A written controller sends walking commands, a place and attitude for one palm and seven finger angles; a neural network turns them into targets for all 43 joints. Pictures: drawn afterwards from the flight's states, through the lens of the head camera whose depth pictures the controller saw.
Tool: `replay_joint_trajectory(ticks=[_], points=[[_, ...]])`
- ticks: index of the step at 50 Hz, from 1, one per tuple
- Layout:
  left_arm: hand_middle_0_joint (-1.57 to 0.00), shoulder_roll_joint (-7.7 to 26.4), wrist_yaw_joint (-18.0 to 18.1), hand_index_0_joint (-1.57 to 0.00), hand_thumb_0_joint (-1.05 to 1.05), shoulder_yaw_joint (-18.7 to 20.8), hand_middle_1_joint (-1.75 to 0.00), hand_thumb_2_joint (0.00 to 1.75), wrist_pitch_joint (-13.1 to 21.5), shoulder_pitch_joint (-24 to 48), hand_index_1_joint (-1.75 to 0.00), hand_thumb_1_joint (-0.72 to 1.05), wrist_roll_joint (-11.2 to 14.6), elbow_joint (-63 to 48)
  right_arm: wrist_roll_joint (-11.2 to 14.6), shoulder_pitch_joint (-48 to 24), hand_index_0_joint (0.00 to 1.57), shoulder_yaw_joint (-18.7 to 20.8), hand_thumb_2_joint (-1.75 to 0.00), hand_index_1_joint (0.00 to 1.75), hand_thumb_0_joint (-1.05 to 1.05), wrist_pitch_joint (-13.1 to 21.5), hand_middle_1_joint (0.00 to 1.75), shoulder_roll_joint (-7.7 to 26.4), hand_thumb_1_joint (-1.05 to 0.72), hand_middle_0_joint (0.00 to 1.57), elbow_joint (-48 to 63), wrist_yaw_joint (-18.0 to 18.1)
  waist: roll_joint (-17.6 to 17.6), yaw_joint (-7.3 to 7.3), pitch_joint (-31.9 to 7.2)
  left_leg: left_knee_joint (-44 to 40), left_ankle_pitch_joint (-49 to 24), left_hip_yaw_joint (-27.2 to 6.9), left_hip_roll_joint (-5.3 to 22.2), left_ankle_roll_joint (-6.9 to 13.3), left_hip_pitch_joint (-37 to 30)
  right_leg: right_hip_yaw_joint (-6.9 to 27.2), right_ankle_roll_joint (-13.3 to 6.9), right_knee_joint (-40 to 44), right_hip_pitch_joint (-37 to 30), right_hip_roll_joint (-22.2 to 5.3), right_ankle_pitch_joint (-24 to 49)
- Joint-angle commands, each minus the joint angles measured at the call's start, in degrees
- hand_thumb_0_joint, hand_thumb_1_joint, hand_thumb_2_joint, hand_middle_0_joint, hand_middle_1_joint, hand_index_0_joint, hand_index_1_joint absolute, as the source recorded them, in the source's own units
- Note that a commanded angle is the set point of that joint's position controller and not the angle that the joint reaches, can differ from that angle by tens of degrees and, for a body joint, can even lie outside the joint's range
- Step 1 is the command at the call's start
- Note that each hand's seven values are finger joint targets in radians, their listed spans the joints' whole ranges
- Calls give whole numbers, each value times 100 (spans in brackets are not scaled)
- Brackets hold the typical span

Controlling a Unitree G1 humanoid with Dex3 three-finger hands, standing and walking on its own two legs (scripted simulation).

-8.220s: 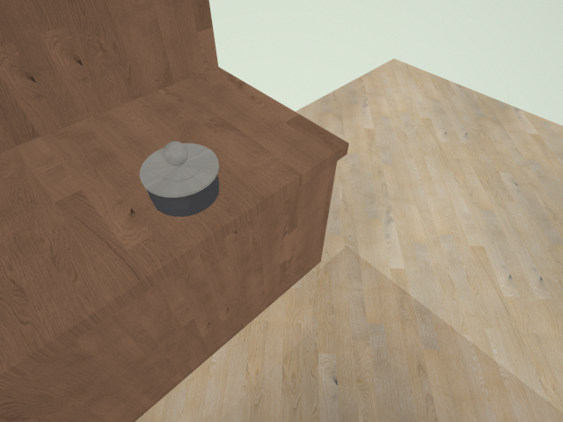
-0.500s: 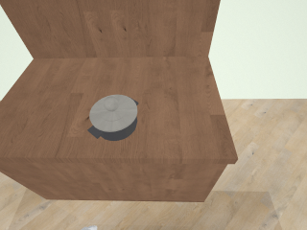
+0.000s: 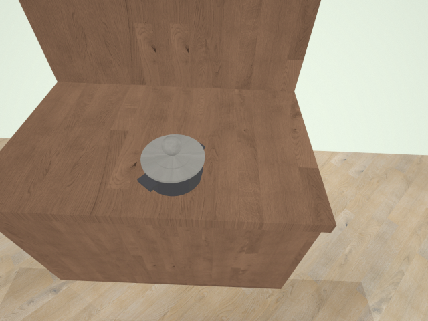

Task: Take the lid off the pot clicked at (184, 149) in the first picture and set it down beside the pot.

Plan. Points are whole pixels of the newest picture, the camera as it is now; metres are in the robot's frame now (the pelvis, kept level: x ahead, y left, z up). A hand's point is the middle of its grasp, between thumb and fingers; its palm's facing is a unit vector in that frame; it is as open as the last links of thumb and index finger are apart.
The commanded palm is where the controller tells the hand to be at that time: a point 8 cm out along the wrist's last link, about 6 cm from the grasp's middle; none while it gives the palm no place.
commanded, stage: come to a stop and stand still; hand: left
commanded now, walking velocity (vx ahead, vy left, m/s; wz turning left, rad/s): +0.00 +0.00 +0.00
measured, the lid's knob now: (171, 145) +0.53 +0.14 -0.01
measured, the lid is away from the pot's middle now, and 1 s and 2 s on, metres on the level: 0.00 0.00 0.00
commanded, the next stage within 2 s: look again from close up in 0.82 s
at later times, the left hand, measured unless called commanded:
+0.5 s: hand out of the picture +0.02 +0.15 -0.18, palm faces +0.02 -0.98 -0.19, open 7.3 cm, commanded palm none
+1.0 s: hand out of the picture +0.00 +0.16 -0.18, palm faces +0.02 -0.98 -0.17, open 7.4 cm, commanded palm none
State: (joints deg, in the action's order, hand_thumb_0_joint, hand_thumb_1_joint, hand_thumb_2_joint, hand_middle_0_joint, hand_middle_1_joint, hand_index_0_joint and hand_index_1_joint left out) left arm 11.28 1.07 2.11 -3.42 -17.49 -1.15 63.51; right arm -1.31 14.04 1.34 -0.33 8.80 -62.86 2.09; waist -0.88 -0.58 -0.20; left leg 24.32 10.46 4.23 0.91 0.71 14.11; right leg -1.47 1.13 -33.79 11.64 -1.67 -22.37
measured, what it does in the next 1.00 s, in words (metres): steps on the spot: right foot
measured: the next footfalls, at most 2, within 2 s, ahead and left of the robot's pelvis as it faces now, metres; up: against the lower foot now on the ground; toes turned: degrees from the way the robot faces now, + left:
right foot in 0.04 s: -0.01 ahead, -0.12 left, +0.00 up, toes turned -1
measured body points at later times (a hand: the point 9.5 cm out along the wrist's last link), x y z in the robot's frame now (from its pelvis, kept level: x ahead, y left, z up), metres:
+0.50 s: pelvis +0.01 -0.03 -0.01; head +0.01 -0.02 +0.44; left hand +0.02 +0.20 -0.17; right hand +0.00 -0.24 -0.17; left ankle +0.03 +0.11 -0.74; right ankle -0.05 -0.12 -0.74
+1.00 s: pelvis +0.01 -0.01 +0.00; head +0.02 +0.01 +0.45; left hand +0.00 +0.21 -0.17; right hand +0.03 -0.24 -0.15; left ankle +0.03 +0.11 -0.74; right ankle -0.05 -0.12 -0.74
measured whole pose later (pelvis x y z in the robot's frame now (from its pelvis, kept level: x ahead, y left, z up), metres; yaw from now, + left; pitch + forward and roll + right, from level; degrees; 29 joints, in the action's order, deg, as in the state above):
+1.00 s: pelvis +0.01 -0.01 +0.00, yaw +1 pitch -1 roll +0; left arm 10.1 2.1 -0.9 0.8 -19.1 -1.0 60.1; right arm -0.3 14.5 -1.0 1.2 9.0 -62.3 1.3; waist -2.5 0.2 1.1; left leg 26.9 12.5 2.7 1.7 -0.4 13.7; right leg -2.2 -0.3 -25.5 6.0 -0.6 -18.8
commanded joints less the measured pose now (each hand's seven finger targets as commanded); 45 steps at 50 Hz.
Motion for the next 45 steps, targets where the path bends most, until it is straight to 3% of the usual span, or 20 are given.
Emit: replay_joint_trajectory(ticks=[1,2,3,4,5,6,7,9,13,15,18,25,28,45], points=[[-20,376,89,-20,0,-78,-30,90,295,-397,-30,90,32,-17,112,360,20,108,-90,30,0,38,30,517,-90,20,45,9,85,-42,258,-198,134,-683,568,35,-33,674,-300,1667,-167,-510,1180],[-20,542,275,-20,0,-159,-30,90,390,-738,-30,90,-120,-167,122,-130,20,111,-90,30,0,116,30,893,-90,20,583,-52,-250,179,725,867,-265,-336,535,-111,98,808,-202,1723,488,-582,2527],[-20,565,244,-20,0,-173,-30,90,456,-209,-30,90,-26,-333,96,159,20,81,-90,30,0,35,30,488,-90,20,607,-138,-782,-223,380,875,741,-223,383,-92,60,669,-379,1875,639,-591,218],[-20,624,200,-20,0,-100,-30,90,499,-148,-30,90,-1,-435,7,269,20,105,-90,30,0,-21,30,608,-90,20,627,-169,-1055,-142,62,947,584,-248,231,-68,-30,775,-536,1802,554,-531,38],[-20,478,213,-20,0,-114,-30,90,529,-123,-30,90,13,-503,17,328,20,109,-90,30,0,-25,30,619,-90,20,672,-161,-866,-208,239,1067,663,-257,246,-44,-4,841,-578,1830,850,-611,-362],[-20,435,210,-20,0,-105,-30,90,539,-89,-30,90,3,-557,10,410,20,100,-90,30,0,-13,30,580,-90,20,644,-164,-357,-263,431,1132,644,-251,246,-33,-33,914,-638,1819,1182,-657,-542],[-20,439,201,-20,0,-102,-30,90,563,-101,-30,90,-2,-609,2,521,20,75,-90,30,0,27,30,505,-90,20,609,-167,67,-283,440,965,456,-272,276,-20,-69,886,-666,1633,1172,-604,-179],[-20,430,162,-20,0,-103,-30,90,591,-204,-30,90,18,-585,22,553,20,17,-90,30,0,92,30,437,-90,20,592,-151,285,-154,333,653,88,-427,399,23,-63,661,-573,1285,839,-408,432],[-20,321,177,-20,0,-158,-30,90,602,-446,-30,90,28,-545,55,510,20,-31,-90,30,0,129,30,451,-90,20,591,-119,-375,-56,437,657,-131,-382,421,9,169,666,-509,1253,449,-412,1267],[-20,342,163,-20,0,-153,-30,90,585,-418,-30,90,36,-592,60,498,20,-51,-90,30,0,134,30,424,-90,20,532,-107,-99,-29,532,572,-113,-399,407,-11,123,648,-492,1227,505,-402,1234],[-20,346,172,-20,0,-162,-30,90,575,-489,-30,90,37,-568,66,520,20,-89,-90,30,0,163,30,402,-90,20,445,-92,44,10,470,456,-324,-419,449,7,108,610,-460,1146,302,-363,1547],[-20,391,156,-20,0,-170,-30,90,555,-502,-30,90,47,-626,86,482,20,-105,-90,30,0,192,30,463,-90,20,351,-64,-56,58,281,320,-631,-502,497,40,-83,516,-376,1086,75,-363,2009],[-20,390,160,-20,0,-178,-30,90,559,-518,-30,90,42,-622,86,458,20,-110,-90,30,0,207,30,476,-90,20,315,-62,72,54,171,283,-867,-503,519,46,-237,486,-371,1078,-2,-390,2218],[-20,423,125,-20,0,-217,-30,90,525,-547,-30,90,30,-563,115,299,20,-119,-90,30,0,223,30,595,-90,20,292,-70,69,84,341,-74,-691,-655,536,115,-356,433,-314,1355,55,-416,1604]])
